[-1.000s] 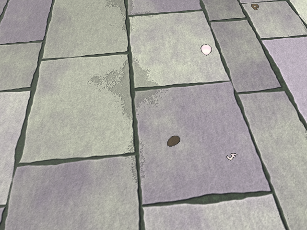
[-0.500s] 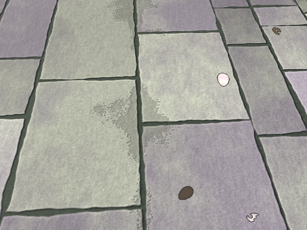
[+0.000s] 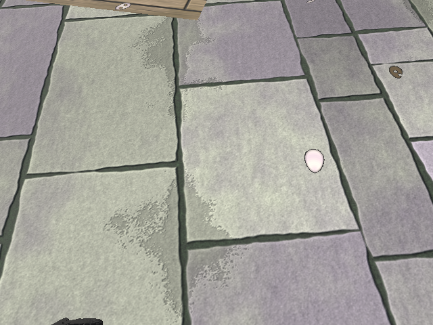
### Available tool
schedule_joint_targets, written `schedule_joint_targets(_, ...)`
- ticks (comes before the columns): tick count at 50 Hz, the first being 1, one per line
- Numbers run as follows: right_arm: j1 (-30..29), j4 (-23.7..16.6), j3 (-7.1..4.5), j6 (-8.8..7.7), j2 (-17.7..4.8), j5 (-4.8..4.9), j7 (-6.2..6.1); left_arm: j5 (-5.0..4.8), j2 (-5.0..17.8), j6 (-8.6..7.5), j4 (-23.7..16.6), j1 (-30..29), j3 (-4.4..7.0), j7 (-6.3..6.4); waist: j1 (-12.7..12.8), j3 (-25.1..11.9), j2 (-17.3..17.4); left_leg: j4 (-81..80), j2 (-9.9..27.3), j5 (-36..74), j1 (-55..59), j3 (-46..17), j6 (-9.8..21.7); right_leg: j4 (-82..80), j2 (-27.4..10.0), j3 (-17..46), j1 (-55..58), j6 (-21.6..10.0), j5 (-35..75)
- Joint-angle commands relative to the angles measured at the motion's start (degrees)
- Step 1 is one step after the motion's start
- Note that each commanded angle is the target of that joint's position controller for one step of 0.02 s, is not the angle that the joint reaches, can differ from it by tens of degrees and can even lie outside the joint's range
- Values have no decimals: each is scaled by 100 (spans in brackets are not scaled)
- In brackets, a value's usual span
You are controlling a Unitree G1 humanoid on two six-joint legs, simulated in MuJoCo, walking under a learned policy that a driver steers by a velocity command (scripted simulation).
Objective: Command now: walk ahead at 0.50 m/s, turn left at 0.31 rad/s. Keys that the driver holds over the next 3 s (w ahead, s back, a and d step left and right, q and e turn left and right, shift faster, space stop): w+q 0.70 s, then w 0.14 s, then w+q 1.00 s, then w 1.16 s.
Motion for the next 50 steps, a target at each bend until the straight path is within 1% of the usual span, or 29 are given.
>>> schedule_joint_targets(1,-461,-631,-163,-181,-728,73,-19,7,763,-4,99,1162,241,68,681,-730,-610,1436,550,498,-2867,-262,73,-1777,-1817,2396,2884,-901,-705)
schedule_joint_targets(2,-431,-602,-210,-110,-678,17,-42,32,582,-52,97,896,198,60,490,-489,-688,1141,726,824,-2594,-311,57,-1982,-1619,1903,2368,-806,-351)
schedule_joint_targets(3,-262,-554,-209,-23,-556,19,-41,65,538,-90,123,743,197,51,344,-393,-776,1044,807,1034,-2258,-322,25,-2170,-1509,1557,1995,-764,-126)
schedule_joint_targets(6,-275,-606,-197,164,-289,16,-55,80,615,-186,262,636,253,66,186,-153,-590,792,862,1452,-2284,-325,-65,-2494,-1446,783,1634,-818,621)
schedule_joint_targets(9,-623,-774,-202,179,-245,-30,-28,101,727,-174,402,749,302,145,236,-1,-453,12,839,2257,-2649,-349,-142,-2578,-1367,178,1822,-795,1047)
schedule_joint_targets(12,-1137,-946,-147,121,-128,-52,91,73,856,-117,465,822,332,211,408,125,-365,-1046,769,2994,-2498,8,-116,-2630,-1252,-357,1955,-684,1190)
schedule_joint_targets(15,-1735,-1215,-88,110,-42,-61,198,10,997,-23,599,1146,385,247,657,322,-242,-1671,711,3034,-2651,290,-19,-2555,-1431,-592,2463,-675,1354)
schedule_joint_targets(18,-2037,-1471,-94,119,-91,-51,298,-78,1104,124,701,1326,436,253,683,391,-287,-2000,588,2531,-2792,518,155,-2185,-1619,-758,3131,-594,2038)
schedule_joint_targets(21,-1564,-1528,-248,164,-374,-36,335,-151,1333,255,643,1141,501,299,244,-103,-593,-2011,59,1675,-1793,983,482,-1023,-1621,-976,3382,-410,4691)
schedule_joint_targets(22,-929,-1400,-375,179,-587,-13,316,-169,1385,304,619,1053,511,309,-137,-450,-610,-2129,-184,1571,-964,1083,646,-110,-1523,-1052,3225,-320,5154)
schedule_joint_targets(23,35,-1152,-575,199,-926,-4,234,-176,1314,309,587,975,470,320,-652,-932,-436,-2557,-364,1927,540,942,879,1225,-1281,-1157,2510,-103,4575)
schedule_joint_targets(24,551,-1014,-710,259,-1468,8,102,75,761,240,455,1178,294,300,-568,-1335,735,-2566,750,2211,2136,-819,1241,3108,-837,-1111,801,167,822)
schedule_joint_targets(25,218,-1247,-694,150,-1747,-23,148,42,308,22,130,1482,121,220,-14,-2144,1506,-3631,1914,803,3592,-4305,2486,4786,398,82,-1307,411,-2655)
schedule_joint_targets(26,286,-1289,-538,73,-1188,-54,200,-196,898,-190,44,698,235,136,-458,-2006,548,-4149,1905,644,3519,-4182,2168,4952,84,908,-1955,270,-2342)
schedule_joint_targets(27,84,-1261,-477,-2,-971,-72,199,-313,951,-294,-92,378,246,104,-373,-1256,392,-4152,1729,1011,2867,-3337,1935,4624,-149,838,-2177,125,-1817)
schedule_joint_targets(28,-305,-1313,-424,-43,-811,-60,198,-204,874,-324,-8,410,236,153,-68,-812,-152,-4130,1461,1664,1986,-2661,1724,4101,-416,841,-1857,116,-1385)
schedule_joint_targets(29,-630,-1385,-368,-54,-624,-77,171,-51,939,-291,52,469,286,187,135,-609,-122,-4174,1251,2253,1326,-2172,1615,3616,-570,849,-1454,172,-1136)
schedule_joint_targets(30,-775,-1474,-327,-55,-553,-141,139,-16,959,-214,78,586,313,174,286,-541,9,-4288,1116,2606,898,-1937,1573,3432,-654,870,-1098,223,-965)
schedule_joint_targets(32,-753,-1488,-346,-73,-640,-117,77,47,826,-87,49,636,303,174,375,-474,16,-4424,999,3159,458,-1639,1602,2960,-637,758,-900,410,-788)
schedule_joint_targets(34,-580,-1452,-389,-74,-802,-100,-8,86,684,-21,-82,312,258,193,311,-325,23,-4491,855,3395,181,-1331,1557,2286,-544,655,-979,587,-292)
schedule_joint_targets(38,-311,-1352,-371,-22,-764,-83,-93,39,444,-55,-252,-412,136,111,-32,-211,302,-4434,493,2833,-49,-810,1160,472,-259,517,-548,646,1332)
schedule_joint_targets(40,-56,-1219,-357,-27,-753,-84,-82,-16,451,-99,-337,-698,115,46,-205,-149,364,-4440,618,2470,8,-919,1100,96,-176,494,-340,588,1774)
schedule_joint_targets(43,187,-1070,-350,-4,-733,-61,-80,-30,645,-166,-469,-937,158,-24,-274,-34,388,-4055,923,2461,649,-1296,1067,-295,-149,617,-555,377,1387)
schedule_joint_targets(45,189,-1028,-367,44,-771,-68,-110,-27,777,-220,-484,-799,210,-45,-126,-33,500,-3767,1081,2744,959,-1598,998,-449,-91,643,-417,227,842)
schedule_joint_targets(46,121,-1035,-375,72,-787,-73,-118,-30,843,-246,-430,-541,247,-40,32,-100,598,-3548,1075,3089,1009,-1675,940,-532,-29,576,-101,137,602)
schedule_joint_targets(47,-7,-1080,-346,90,-722,-76,-117,-10,967,-277,-273,26,329,-14,352,-380,586,-3031,843,3709,937,-1582,818,-753,65,452,689,-5,670)
schedule_joint_targets(48,-98,-1178,-253,85,-505,-121,-95,74,1197,-304,-147,823,415,19,742,-1097,393,-1885,507,3568,410,-1346,627,-521,-440,868,2096,-303,798)
schedule_joint_targets(49,483,-1270,-146,36,-170,-89,-101,145,1677,-274,-30,1675,548,55,771,-2080,-731,141,-234,1926,-1391,-717,177,-508,-1721,2737,4327,-1030,187)
schedule_joint_targets(50,743,-1291,-113,-10,-220,21,-108,21,1476,-201,147,1936,516,3,719,-2397,-1901,1354,-432,-631,-2647,-647,21,-1330,-2370,4661,4899,-1394,-1271)
Next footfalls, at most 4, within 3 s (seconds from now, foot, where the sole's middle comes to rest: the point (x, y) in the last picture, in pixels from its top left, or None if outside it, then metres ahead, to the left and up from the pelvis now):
0.46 left None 0.39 0.16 -0.76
0.96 right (196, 237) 0.74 0.09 -0.76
1.48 left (86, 224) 0.81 0.47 -0.76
1.96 right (70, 152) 1.15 0.58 -0.76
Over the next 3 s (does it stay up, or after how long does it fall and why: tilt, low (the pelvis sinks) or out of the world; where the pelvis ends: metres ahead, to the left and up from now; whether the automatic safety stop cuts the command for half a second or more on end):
stays up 1.21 1.00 0.00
